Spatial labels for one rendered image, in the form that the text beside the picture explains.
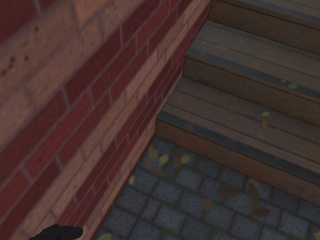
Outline stairs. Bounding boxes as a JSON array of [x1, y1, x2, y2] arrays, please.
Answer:
[[155, 0, 320, 207]]

